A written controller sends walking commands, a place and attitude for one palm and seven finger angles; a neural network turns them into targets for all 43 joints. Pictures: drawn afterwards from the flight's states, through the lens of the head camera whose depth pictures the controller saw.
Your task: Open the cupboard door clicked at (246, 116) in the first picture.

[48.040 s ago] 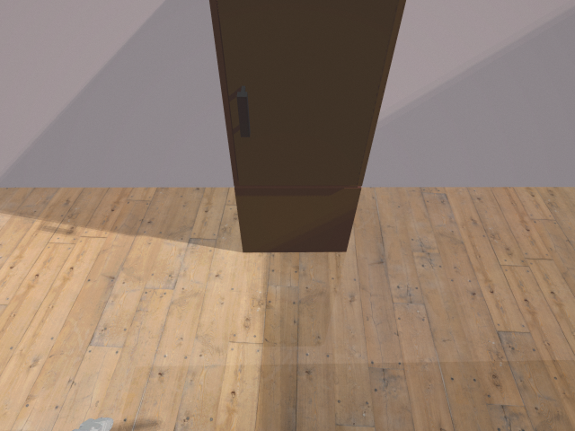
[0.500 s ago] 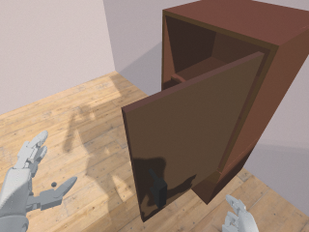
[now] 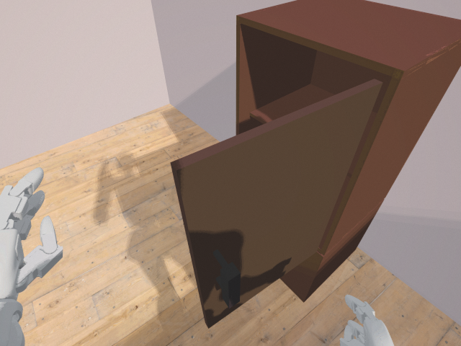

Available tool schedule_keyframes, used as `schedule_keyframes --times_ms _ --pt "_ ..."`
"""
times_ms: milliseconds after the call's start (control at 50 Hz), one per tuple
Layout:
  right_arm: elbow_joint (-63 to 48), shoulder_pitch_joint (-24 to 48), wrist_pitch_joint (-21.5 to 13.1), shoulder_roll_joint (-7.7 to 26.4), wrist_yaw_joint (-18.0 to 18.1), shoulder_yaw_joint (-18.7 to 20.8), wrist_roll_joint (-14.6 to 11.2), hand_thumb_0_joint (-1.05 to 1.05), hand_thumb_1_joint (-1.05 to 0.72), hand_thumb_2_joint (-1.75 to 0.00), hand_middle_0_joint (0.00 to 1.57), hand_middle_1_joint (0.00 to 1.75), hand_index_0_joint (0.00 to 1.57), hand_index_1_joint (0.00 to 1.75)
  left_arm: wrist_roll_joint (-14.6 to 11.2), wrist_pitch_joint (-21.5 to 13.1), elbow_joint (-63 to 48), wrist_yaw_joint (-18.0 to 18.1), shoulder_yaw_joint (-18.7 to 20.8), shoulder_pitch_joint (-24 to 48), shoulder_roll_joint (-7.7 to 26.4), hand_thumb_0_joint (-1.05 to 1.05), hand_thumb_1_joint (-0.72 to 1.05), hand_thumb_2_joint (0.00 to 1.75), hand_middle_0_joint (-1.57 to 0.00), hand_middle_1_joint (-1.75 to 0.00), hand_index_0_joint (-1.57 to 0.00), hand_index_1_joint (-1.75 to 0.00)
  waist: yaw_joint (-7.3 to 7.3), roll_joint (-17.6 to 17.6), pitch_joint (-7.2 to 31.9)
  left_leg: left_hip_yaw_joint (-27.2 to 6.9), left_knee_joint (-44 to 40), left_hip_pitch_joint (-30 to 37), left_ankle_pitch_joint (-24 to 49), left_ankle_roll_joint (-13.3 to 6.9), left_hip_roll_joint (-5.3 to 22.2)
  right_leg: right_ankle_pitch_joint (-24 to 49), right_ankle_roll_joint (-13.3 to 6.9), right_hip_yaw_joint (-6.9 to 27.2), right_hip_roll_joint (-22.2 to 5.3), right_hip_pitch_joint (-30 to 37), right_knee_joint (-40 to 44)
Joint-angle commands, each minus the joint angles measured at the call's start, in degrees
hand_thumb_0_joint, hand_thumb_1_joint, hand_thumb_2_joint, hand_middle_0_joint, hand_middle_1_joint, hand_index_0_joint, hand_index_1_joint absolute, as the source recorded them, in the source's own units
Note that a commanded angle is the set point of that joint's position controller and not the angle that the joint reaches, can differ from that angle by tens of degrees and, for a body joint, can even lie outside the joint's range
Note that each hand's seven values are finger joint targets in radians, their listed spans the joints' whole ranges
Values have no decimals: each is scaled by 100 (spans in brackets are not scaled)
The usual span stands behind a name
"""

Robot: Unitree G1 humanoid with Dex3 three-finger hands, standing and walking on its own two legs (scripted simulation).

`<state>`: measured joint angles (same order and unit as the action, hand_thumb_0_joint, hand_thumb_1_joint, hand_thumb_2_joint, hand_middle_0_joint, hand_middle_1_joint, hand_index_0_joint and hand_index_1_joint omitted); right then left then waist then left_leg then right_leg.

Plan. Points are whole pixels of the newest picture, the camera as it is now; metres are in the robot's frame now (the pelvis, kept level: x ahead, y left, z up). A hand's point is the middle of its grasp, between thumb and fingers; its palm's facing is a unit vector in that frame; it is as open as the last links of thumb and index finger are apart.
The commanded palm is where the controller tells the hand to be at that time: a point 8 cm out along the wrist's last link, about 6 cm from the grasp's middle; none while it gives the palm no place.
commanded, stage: draw the hand back to the body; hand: left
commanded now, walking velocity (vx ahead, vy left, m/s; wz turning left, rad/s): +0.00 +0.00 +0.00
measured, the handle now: (224, 277) +0.26 +0.05 -0.05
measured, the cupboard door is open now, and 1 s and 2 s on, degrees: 84 84 84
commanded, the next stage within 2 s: step back with the hand held close in 0.08 s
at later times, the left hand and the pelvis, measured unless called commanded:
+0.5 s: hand (73, 254) +0.19 +0.24 +0.15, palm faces +0.34 -0.81 -0.49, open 7.4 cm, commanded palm +0.13 +0.29 +0.17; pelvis -0.02 -0.01 +0.00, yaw -1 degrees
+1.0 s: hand (7, 303) +0.12 +0.28 +0.15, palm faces +0.44 -0.75 -0.49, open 7.4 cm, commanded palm +0.05 +0.31 +0.17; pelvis -0.09 +0.01 -0.02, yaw +1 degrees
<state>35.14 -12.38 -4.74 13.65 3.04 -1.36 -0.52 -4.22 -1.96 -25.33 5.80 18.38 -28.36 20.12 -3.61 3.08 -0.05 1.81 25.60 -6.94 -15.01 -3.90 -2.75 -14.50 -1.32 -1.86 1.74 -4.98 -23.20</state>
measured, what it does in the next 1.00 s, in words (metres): shifts its weight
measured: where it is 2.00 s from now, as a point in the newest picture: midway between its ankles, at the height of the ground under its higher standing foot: outside the picture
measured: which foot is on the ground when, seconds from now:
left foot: down 0.00-1.00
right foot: down 0.00-1.00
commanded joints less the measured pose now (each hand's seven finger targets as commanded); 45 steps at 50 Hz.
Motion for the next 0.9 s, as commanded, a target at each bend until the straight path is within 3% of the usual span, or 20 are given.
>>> schedule_keyframes --times_ms 0,160,180,200,220,280,340,420,480,520,540,580,640,760,880 --pt "-933 857 -407 584 85 190 -38 0 -90 -90 20 30 20 30 -23 -455 -1218 157 759 507 1093 0 90 90 -20 -30 -20 -30 -30 159 263 -446 -468 15 1260 287 427 986 -77 175 -137 -49 308" --pt "-893 923 -409 573 104 208 -33 0 -90 -90 20 30 20 30 -36 -489 -1060 137 687 594 1057 0 90 90 -20 -30 -20 -30 -23 37 152 -356 -446 81 940 199 385 801 -45 252 -167 -155 459" --pt "-852 931 -408 580 112 206 -41 0 -90 -90 20 30 20 30 -28 -492 -1050 152 685 959 1114 0 90 90 -20 -30 -20 -30 24 -14 176 -336 -426 110 917 185 374 794 -35 274 -172 -191 485" --pt "-1030 834 -311 681 132 236 -80 0 -90 -90 20 30 20 30 15 -762 -1284 200 1484 1554 1877 0 90 90 -20 -30 -20 -30 243 -275 -178 -523 -250 -224 490 57 471 954 9 975 -448 -654 813" --pt "-886 820 -223 635 152 259 -38 0 -90 -90 20 30 20 30 21 -793 -718 145 1149 922 1399 0 90 90 -20 -30 -20 -30 294 -517 -106 -539 -74 -107 519 52 432 1029 -20 1055 -588 -742 885" --pt "-949 826 -54 670 128 305 -7 0 -90 -90 20 30 20 30 67 -879 -690 92 828 334 1072 0 90 90 -20 -30 -20 -30 300 -186 299 -465 -104 -23 1115 94 503 1739 15 864 -637 -528 574" --pt "-1034 864 69 714 151 356 -1 0 -90 -90 20 30 20 30 97 -910 -1023 150 943 126 1243 0 90 90 -20 -30 -20 -30 278 56 631 -459 -161 -100 1762 102 603 2254 63 708 -613 -280 224" --pt "-1186 848 250 630 170 414 -47 0 -90 -90 20 30 20 30 81 -882 -1181 235 1196 -195 1446 0 90 90 -20 -30 -20 -30 296 -389 936 -430 -23 -314 1881 108 661 2651 97 767 -631 -134 -14" --pt "-1253 840 301 628 201 437 -69 0 -90 -90 20 30 20 30 67 -913 -1311 289 1293 -305 1533 0 90 90 -20 -30 -20 -30 306 -239 931 -508 -19 -544 1793 110 691 2556 66 797 -645 -134 -153" --pt "-1275 836 323 625 208 445 -68 0 -90 -90 20 30 20 30 64 -927 -1328 313 1293 -395 1516 0 90 90 -20 -30 -20 -30 316 -178 860 -550 -43 -745 1537 86 709 2329 77 856 -620 -190 -166" --pt "-1267 841 318 675 223 461 -62 0 -90 -90 20 30 20 30 77 -948 -1415 326 1313 -346 1556 0 90 90 -20 -30 -20 -30 316 24 814 -610 -87 -883 1460 76 720 2231 68 816 -620 -148 -200" --pt "-1296 809 295 653 228 453 -72 0 -90 -90 20 30 20 30 89 -949 -1378 340 1279 -421 1503 0 90 90 -20 -30 -20 -30 310 -54 739 -713 -201 -1093 1044 45 772 1718 83 828 -534 -193 -219" --pt "-1308 784 215 737 248 462 -53 0 -90 -90 20 30 20 30 151 -1031 -1547 359 1315 -341 1541 0 90 90 -20 -30 -20 -30 306 223 572 -939 -515 -1723 121 -69 882 1091 101 771 -392 2 -371" --pt "-1331 625 47 765 249 467 -24 0 -90 -90 20 30 20 30 290 -1158 -1481 371 1302 -144 1404 0 90 90 -20 -30 -20 -30 358 161 248 -1242 -883 -3039 -1853 -254 1065 197 119 853 -277 390 -765" --pt "-1279 552 -110 776 237 464 29 0 -90 -90 20 30 20 30 379 -1233 -1615 376 1305 132 1330 0 90 90 -20 -30 -20 -30 372 191 216 -1442 -1013 -3543 -2490 -328 1211 -29 116 780 -161 520 -1271"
